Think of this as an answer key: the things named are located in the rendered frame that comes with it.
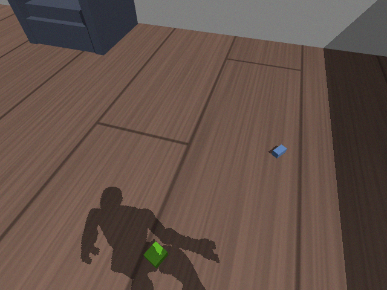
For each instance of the armchair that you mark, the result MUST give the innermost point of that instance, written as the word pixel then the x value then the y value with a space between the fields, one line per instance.
pixel 87 25

